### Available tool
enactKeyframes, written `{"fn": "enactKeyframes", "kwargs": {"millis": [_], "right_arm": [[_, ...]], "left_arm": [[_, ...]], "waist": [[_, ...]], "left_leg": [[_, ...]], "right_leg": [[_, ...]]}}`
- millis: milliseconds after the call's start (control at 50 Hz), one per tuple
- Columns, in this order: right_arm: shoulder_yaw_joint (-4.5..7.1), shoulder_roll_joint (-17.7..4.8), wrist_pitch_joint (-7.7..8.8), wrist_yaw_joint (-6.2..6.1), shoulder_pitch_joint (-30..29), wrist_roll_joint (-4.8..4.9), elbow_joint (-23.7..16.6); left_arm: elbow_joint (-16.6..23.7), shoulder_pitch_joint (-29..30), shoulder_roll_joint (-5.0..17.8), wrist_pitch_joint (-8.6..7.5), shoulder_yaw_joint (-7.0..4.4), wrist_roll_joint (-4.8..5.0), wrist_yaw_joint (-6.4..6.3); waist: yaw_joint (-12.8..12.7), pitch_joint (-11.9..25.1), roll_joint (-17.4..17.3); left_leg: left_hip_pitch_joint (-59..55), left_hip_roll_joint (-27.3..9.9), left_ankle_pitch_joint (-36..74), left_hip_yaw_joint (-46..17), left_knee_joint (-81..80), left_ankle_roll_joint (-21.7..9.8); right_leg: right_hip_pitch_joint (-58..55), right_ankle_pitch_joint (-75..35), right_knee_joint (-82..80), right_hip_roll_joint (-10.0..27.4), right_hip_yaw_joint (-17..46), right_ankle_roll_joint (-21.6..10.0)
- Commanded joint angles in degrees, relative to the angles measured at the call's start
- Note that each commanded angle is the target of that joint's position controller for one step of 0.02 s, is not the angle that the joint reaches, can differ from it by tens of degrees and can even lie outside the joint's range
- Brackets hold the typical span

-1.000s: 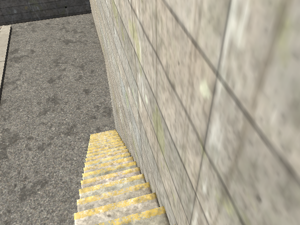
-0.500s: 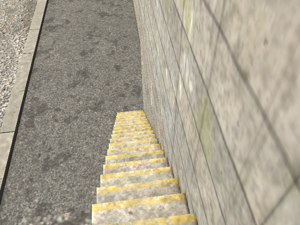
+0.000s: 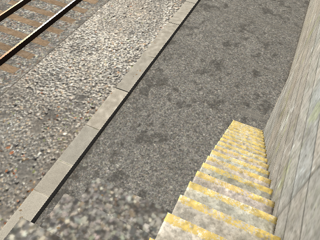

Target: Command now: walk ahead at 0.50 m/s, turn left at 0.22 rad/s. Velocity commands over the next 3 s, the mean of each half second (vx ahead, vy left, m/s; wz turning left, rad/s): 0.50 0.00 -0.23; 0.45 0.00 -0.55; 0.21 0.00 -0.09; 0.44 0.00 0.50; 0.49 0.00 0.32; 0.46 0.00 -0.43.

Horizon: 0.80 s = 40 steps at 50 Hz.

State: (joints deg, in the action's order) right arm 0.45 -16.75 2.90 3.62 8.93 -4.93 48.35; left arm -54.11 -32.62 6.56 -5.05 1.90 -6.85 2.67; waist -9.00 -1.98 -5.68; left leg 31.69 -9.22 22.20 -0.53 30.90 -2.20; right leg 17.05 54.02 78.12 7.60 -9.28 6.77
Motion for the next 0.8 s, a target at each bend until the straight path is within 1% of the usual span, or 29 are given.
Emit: {"fn": "enactKeyframes", "kwargs": {"millis": [20,40,60,80,100,120,140,160,180,200,220,240,260,280,320,360,380,420,460,500,540,620,660,700,720,740,760,780,800], "right_arm": [[9.38,-9.78,3.0,0.33,24.44,14.99,6.18],[7.75,-10.95,1.83,2.12,29.3,14.59,8.37],[8.03,-22.72,1.77,2.79,36.65,-0.52,7.81],[4.27,-4.32,-1.76,0.78,21.8,6.03,4.81],[2.53,-3.16,-3.03,-0.67,18.95,7.11,3.41],[4.43,-18.41,-1.67,2.2,19.9,-4.27,6.25],[5.73,-21.99,-0.46,3.88,20.37,-2.88,6.58],[4.17,0.18,-1.64,4.27,15.28,12.14,8.32],[1.93,4.67,-1.3,4.48,12.98,14.14,7.44],[1.14,-7.85,3.05,1.95,25.66,-4.68,9.56],[2.48,-8.7,3.63,0.77,27.8,-6.28,13.02],[1.14,-5.01,3.29,0.2,27.22,-4.92,12.91],[-0.03,-2.44,3.49,-0.41,25.91,-4.09,14.35],[0.23,-3.85,3.79,-0.98,23.82,-2.87,13.88],[-1.24,-0.57,4.5,-2.39,22.97,-1.7,15.31],[-2.0,-1.2,5.48,-3.71,25.93,-1.88,16.52],[-2.83,0.1,5.45,-4.04,27.09,-2.91,17.61],[-3.48,-0.61,6.04,-4.42,29.77,-3.13,18.78],[-3.25,-1.74,6.38,-5.02,28.84,-3.37,18.19],[-2.92,-2.44,6.86,-5.61,27.64,-2.8,17.9],[-2.8,-2.01,7.42,-6.05,27.11,-2.08,17.76],[-3.44,2.09,6.91,-7.78,27.65,-3.02,15.75],[-3.22,2.25,6.62,-7.59,25.83,-3.59,14.24],[-1.94,-0.74,5.94,-7.48,26.98,-3.85,13.77],[-2.03,-0.96,5.55,-7.9,24.67,-2.11,12.21],[-1.53,-2.21,4.75,-8.24,25.43,-0.81,12.73],[-1.22,-3.17,3.8,-8.11,26.65,-1.46,13.08],[-1.26,-2.48,2.98,-7.5,26.85,-1.54,13.93],[-0.83,-3.27,1.8,-7.13,27.18,0.35,14.82]], "left_arm": [[-1.27,-6.08,11.46,3.06,-4.92,26.2,-3.72],[1.12,-6.11,12.41,4.11,-5.24,25.21,-5.08],[-0.5,-16.7,1.98,1.59,-1.0,0.17,2.7],[0.39,-1.54,14.66,2.46,-6.09,11.97,-4.16],[1.03,2.36,11.46,3.04,-5.44,11.46,-6.16],[1.9,-0.99,7.47,0.64,-3.01,5.97,1.82],[-0.81,-10.53,5.75,-1.65,-4.76,7.65,2.79],[-3.66,-7.03,13.28,5.92,-8.68,20.27,-3.11],[-1.9,-3.98,11.74,9.26,-8.2,20.27,-6.11],[0.1,-2.84,4.76,3.08,-4.17,3.29,-0.62],[-1.04,-2.02,2.53,0.77,-3.99,2.44,0.37],[-1.05,-0.6,4.32,0.02,-3.67,3.53,1.04],[-2.46,-3.49,4.34,-0.3,-3.33,5.15,2.18],[-3.42,-5.12,6.83,-0.6,-3.7,5.54,2.69],[-2.49,-1.76,8.85,0.4,-3.53,4.58,3.5],[-1.05,2.79,8.6,1.48,-3.11,4.84,4.1],[-0.36,4.6,8.13,1.56,-2.7,4.13,4.56],[0.95,7.16,7.91,2.0,-2.28,3.08,5.23],[1.84,9.29,8.05,1.94,-2.44,3.67,4.94],[2.07,12.44,9.41,1.76,-3.13,2.74,4.23],[3.13,15.52,9.33,1.77,-3.43,2.77,4.45],[2.4,15.72,6.9,2.12,-2.82,1.64,4.02],[3.06,18.58,7.54,1.61,-2.65,1.51,3.77],[2.49,21.23,7.73,1.82,-2.21,0.71,3.83],[4.1,25.03,9.58,1.68,-1.99,-0.69,3.6],[4.12,24.79,9.7,1.54,-2.06,-1.14,4.1],[3.63,25.25,8.63,1.35,-1.39,-1.85,4.25],[1.1,23.45,10.38,1.45,-2.19,-1.53,3.77],[-1.3,20.61,11.77,1.41,-3.12,-1.95,3.89]], "waist": [[10.12,8.89,15.67],[12.33,17.54,-2.75],[13.66,39.28,-26.19],[13.63,21.42,-4.0],[12.38,17.8,-6.13],[13.11,7.16,-0.88],[8.48,4.07,-1.88],[3.37,12.8,-1.59],[5.56,5.9,-4.56],[9.59,-14.6,6.93],[10.31,-14.09,6.01],[10.19,-11.15,4.19],[7.86,-8.58,3.05],[6.77,-7.25,2.35],[5.87,-6.43,4.32],[6.87,-7.38,3.38],[7.28,-7.24,4.83],[7.43,-8.43,3.04],[7.74,-9.55,1.14],[7.96,-8.75,-1.17],[8.49,-8.66,-1.09],[9.3,-7.3,-2.22],[10.04,-7.75,-0.55],[13.13,-9.35,0.91],[14.66,-7.3,2.5],[15.06,-7.28,0.6],[15.93,-6.76,2.01],[15.47,-5.39,4.28],[14.68,-4.42,9.31]], "left_leg": [[-39.22,0.39,31.82,-6.59,-7.3,0.18],[-57.12,-5.63,67.26,-9.96,6.22,0.15],[-86.23,-12.57,46.14,-10.42,15.38,-8.85],[-62.02,-10.38,33.5,-11.37,12.06,-4.91],[-53.63,-10.78,25.59,-9.45,10.41,-4.39],[-39.71,-10.04,1.78,-12.44,-1.21,0.53],[-29.0,-18.25,2.79,-14.57,-1.06,-5.6],[-23.99,-16.74,-5.85,-7.14,-0.41,-4.4],[-16.83,-15.14,-10.81,-8.25,-4.54,-3.8],[-5.77,-16.67,-39.2,-16.8,-9.73,-6.6],[-15.52,-18.66,-41.33,-20.33,-11.81,-9.31],[-20.2,-19.15,-40.1,-19.59,-12.57,-10.07],[-18.51,-15.99,-37.53,-16.85,-12.0,-10.58],[-17.75,-13.69,-41.16,-14.67,-12.59,-10.71],[-17.98,-14.23,-40.0,-12.11,-14.59,-11.09],[-16.0,-12.99,-41.29,-7.24,-16.3,-9.56],[-16.31,-12.93,-40.46,-4.7,-16.26,-9.2],[-16.54,-12.07,-40.13,-1.55,-17.3,-8.26],[-18.88,-11.35,-37.98,1.99,-17.97,-7.39],[-22.05,-11.22,-38.21,3.44,-19.43,-7.07],[-29.16,-11.35,-36.59,6.37,-17.75,-6.14],[-28.58,-8.1,-32.01,13.22,-10.63,-3.9],[-25.12,-7.32,-33.6,15.13,-5.6,-2.57],[-28.07,-10.42,-39.59,13.72,0.49,-1.44],[-31.76,-10.55,-40.56,11.86,4.28,-0.52],[-33.44,-11.73,-40.88,9.82,9.38,-0.75],[-33.5,-11.52,-43.05,8.95,14.57,-0.34],[-30.47,-11.26,-45.12,9.8,22.41,1.89],[-32.58,-9.03,-50.85,9.88,30.33,4.16]], "right_leg": [[15.16,-29.47,14.25,-1.71,0.23,-11.01],[31.93,2.47,42.77,-10.55,-3.08,-8.2],[39.19,-5.51,39.66,-8.36,22.04,-7.86],[47.87,-7.1,47.44,-7.42,10.56,-10.61],[49.35,-9.84,49.74,-8.41,11.99,-11.56],[45.99,-22.07,41.92,-8.41,21.89,-8.95],[46.97,-32.63,36.7,-7.19,27.59,-8.43],[36.94,-40.11,20.29,-6.04,18.88,-7.98],[38.13,-37.66,22.62,-9.36,17.12,-8.55],[50.86,-45.56,23.33,-6.44,28.76,-9.03],[59.99,-50.38,16.77,-7.24,32.65,-10.39],[63.52,-55.37,8.78,-6.26,34.33,-11.62],[59.64,-59.04,9.27,-5.88,34.01,-12.85],[60.11,-61.67,9.43,-7.3,31.66,-11.16],[60.74,-68.25,2.16,-6.12,30.28,-9.72],[56.17,-75.79,-3.92,-6.01,25.67,-7.64],[54.11,-77.02,-4.71,-5.5,24.2,-7.32],[49.33,-77.18,-7.0,-5.89,21.89,-7.4],[46.21,-77.17,-10.54,-6.57,21.5,-7.68],[43.09,-75.75,-12.81,-7.21,22.89,-8.14],[44.03,-78.11,-18.29,-6.77,22.68,-9.28],[32.05,-85.17,-28.43,-3.7,16.31,-10.59],[24.18,-83.73,-34.1,-2.49,12.4,-10.71],[24.11,-82.22,-41.72,-1.57,9.53,-9.74],[24.44,-76.84,-46.36,-0.17,10.71,-8.41],[24.81,-75.92,-50.48,-0.35,8.64,-8.71],[22.08,-76.27,-52.87,0.22,8.51,-8.9],[17.22,-79.03,-53.91,-0.27,7.3,-8.98],[15.2,-77.99,-65.88,-1.14,5.05,-8.63]]}}
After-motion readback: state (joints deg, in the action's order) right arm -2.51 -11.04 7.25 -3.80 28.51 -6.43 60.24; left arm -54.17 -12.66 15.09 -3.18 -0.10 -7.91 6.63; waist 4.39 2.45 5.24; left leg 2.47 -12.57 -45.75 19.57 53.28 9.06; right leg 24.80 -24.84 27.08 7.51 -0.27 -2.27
